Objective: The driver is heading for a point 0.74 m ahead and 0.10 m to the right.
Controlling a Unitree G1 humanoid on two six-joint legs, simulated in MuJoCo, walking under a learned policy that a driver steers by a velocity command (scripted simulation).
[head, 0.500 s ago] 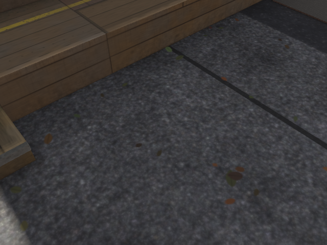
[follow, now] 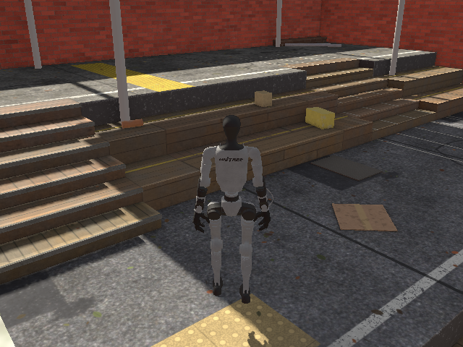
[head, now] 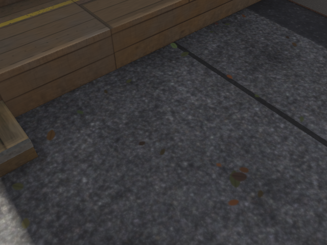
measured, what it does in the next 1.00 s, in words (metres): stands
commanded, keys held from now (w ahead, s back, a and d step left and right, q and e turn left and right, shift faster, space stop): no key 1.00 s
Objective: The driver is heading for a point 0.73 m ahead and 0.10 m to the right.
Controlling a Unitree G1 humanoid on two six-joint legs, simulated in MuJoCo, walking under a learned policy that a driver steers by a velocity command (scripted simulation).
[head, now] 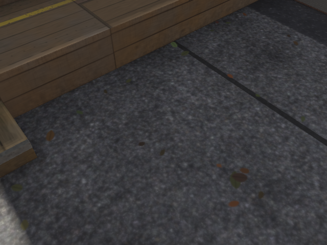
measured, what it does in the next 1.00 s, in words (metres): walks ahead: left foot, then right foot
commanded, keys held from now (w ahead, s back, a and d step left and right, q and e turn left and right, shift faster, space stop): no key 0.04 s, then w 0.56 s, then w+e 0.40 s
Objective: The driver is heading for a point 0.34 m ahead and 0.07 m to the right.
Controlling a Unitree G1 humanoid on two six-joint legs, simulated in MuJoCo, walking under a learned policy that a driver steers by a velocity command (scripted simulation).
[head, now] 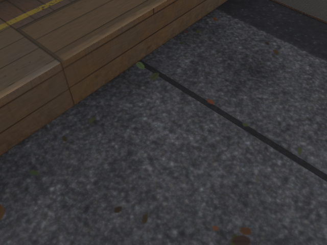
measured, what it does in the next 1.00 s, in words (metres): walks ahead: left foot, then right foot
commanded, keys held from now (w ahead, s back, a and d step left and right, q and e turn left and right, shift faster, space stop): w+e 0.20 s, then no key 0.80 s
